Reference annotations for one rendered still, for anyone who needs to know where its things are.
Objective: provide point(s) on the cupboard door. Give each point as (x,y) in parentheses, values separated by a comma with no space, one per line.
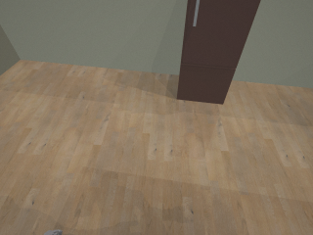
(220,31)

